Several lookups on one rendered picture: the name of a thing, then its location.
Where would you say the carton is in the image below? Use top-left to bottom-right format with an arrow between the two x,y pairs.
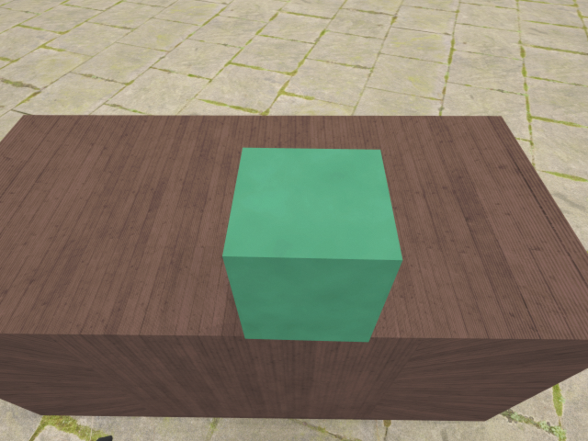
222,148 -> 402,342

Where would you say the pedestal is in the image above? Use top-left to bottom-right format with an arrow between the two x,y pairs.
0,115 -> 588,421

